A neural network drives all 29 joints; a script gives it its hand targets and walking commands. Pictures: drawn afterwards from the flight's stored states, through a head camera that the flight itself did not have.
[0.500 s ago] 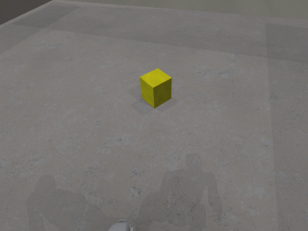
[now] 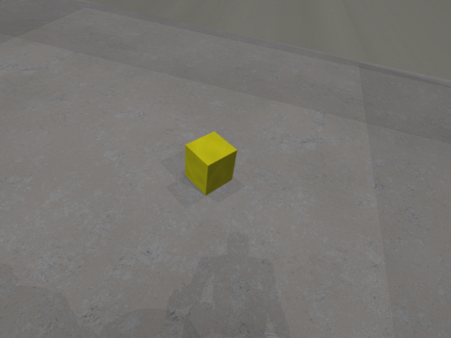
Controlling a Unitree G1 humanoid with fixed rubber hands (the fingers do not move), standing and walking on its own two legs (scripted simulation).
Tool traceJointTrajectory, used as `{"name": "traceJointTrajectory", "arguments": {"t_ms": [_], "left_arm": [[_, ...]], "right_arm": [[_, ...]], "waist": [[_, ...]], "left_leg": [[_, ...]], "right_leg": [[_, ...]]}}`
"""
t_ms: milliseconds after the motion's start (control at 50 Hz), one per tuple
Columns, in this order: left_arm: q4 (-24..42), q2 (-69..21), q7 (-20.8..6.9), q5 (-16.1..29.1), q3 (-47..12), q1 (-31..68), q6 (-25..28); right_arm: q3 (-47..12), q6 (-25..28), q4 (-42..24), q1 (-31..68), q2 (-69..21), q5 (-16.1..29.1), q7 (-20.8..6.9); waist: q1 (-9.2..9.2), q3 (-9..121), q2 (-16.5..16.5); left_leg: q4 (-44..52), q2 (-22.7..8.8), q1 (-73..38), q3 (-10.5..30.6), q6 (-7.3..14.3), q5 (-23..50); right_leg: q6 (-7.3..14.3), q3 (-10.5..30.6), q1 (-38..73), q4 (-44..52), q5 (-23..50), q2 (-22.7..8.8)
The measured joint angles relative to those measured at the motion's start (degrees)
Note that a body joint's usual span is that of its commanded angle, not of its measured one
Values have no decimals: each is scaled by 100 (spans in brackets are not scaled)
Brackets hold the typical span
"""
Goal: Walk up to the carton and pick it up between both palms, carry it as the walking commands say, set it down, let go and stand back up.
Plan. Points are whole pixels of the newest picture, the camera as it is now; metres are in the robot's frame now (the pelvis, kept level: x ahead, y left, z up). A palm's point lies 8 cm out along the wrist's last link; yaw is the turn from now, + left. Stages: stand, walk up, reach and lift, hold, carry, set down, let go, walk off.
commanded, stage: walk up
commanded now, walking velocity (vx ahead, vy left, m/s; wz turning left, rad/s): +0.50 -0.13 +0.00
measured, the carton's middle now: (209, 163) +1.19 +0.01 -0.66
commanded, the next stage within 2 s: none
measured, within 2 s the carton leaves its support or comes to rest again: neither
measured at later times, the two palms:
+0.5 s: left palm (127, 298) +0.25 +0.18 -0.12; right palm (339, 289) +0.30 -0.29 -0.16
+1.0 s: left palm (125, 185) +0.57 +0.27 -0.15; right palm (292, 210) +0.50 -0.20 -0.12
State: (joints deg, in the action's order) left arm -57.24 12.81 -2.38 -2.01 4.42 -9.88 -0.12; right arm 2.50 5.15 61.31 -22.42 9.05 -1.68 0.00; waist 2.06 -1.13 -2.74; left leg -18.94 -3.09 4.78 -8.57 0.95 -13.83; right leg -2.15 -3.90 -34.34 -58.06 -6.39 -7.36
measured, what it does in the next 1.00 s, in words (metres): walks ahead: right foot, then left foot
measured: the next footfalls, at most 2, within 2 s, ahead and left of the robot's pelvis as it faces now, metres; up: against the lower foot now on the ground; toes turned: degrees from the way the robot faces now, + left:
right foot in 0.24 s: +0.31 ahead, -0.18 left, +0.00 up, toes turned -9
left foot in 0.74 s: +0.53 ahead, +0.14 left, +0.00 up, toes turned +9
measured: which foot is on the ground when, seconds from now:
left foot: down 0.00-0.24, up 0.26-0.72, down 0.74-1.00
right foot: up 0.00-0.22, down 0.24-0.74, up 0.76-1.00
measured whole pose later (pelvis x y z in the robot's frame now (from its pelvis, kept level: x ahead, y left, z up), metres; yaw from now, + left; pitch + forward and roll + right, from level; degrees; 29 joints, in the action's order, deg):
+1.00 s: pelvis +0.51 +0.03 +0.00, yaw +0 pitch +0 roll -2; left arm -57.7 12.3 -1.6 -1.8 4.3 -10.9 0.3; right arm 2.4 5.3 60.2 -19.7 8.5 -2.0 0.1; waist 1.2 -2.2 -3.1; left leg -20.9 -3.4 7.3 -8.3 1.2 -13.1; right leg -2.2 -3.8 -32.6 -61.5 -10.3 -6.5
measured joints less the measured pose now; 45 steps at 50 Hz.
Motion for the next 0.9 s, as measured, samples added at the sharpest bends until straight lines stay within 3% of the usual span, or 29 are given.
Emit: {"name": "traceJointTrajectory", "arguments": {"t_ms": [120, 200, 240, 280, 320, 380, 440, 520, 620, 680, 740, 780, 840, 900], "left_arm": [[129, -45, -119, 66, -72, 568, -69], [245, -200, -100, 47, -148, 817, 52], [325, -282, -29, 9, -158, 842, 238], [337, -402, 62, -13, -156, 824, 418], [250, -502, 134, 22, -181, 631, 475], [0, -593, 233, 62, -215, 183, 463], [-196, -538, 335, 98, -159, -333, 443], [-413, -423, 312, 88, -136, -987, 406], [-619, -359, 311, 69, -66, -1511, 345], [-699, -319, 282, 46, -43, -1676, 326], [-788, -291, 240, 36, -85, -1784, 309], [-811, -266, 209, 34, -121, -1555, 244], [-682, -227, 187, 35, -119, -1122, 278], [-429, -146, 156, 35, -75, -713, 266]], "right_arm": [[-61, -41, 255, -604, -72, 3, 14], [-36, -87, 409, -834, -118, 54, 30], [-38, -135, 517, -907, -139, 78, 26], [-17, -214, 539, -680, -110, 96, 11], [82, -225, 393, -393, -21, 88, -18], [200, -216, 139, 76, 161, 53, -49], [243, -316, -113, 524, 292, 14, -116], [224, -486, -392, 1042, 398, -35, -251], [142, -551, -599, 1564, 409, -61, -422], [95, -500, -644, 1806, 339, -28, -437], [67, -263, -685, 1874, 253, -53, -330], [47, -125, -691, 1827, 147, -54, -210], [-19, -68, -555, 1480, 3, -66, -132], [3, -20, -367, 1012, -107, -51, -7]], "waist": [[255, -143, 74], [326, -166, 205], [296, -144, 278], [228, -272, 434], [169, -305, 499], [29, -318, 600], [-131, -284, 636], [-318, -239, 640], [-571, -260, 570], [-687, -250, 484], [-698, -165, 370], [-629, -230, 217], [-481, -174, 132], [-321, -112, 11]], "left_leg": [[455, -53, -837, -41, -222, -332], [378, -131, -1182, -104, -445, -794], [-459, -251, -981, -60, -472, -1328], [-2473, -334, -168, 350, -268, -1654], [-4150, -121, 737, 724, -157, -1345], [-5001, -128, 1723, 734, -152, -589], [-4795, -263, 2398, 715, -219, -75], [-3723, -403, 2849, 638, -324, 490], [-2088, -404, 2751, 473, -381, 956], [-1406, -345, 2423, 338, -357, 842], [-1103, -253, 1938, 113, -212, 537], [-1587, -132, 2005, 67, 14, 304], [-1390, -65, 1633, 63, 103, 125], [-842, -12, 1054, 43, 79, 136]], "right_leg": [[14, -148, 70, 1630, 513, 6], [118, -262, 408, 2412, 89, 136], [255, -350, 698, 2696, 138, 227], [396, -416, 613, 2162, -142, 298], [402, -409, 797, 2152, -477, 282], [302, -387, 1313, 2596, -518, 269], [277, -361, 1789, 2993, -552, 256], [162, -347, 2352, 3431, -638, 195], [-75, -372, 2950, 3806, -834, 93], [-240, -408, 3253, 3907, -1041, 34], [-244, -361, 3167, 3103, -1713, -98], [-8, -7, 2531, 1352, -2186, -127], [160, 181, 1483, -641, -1632, 81], [105, 80, 815, -982, -980, 87]]}}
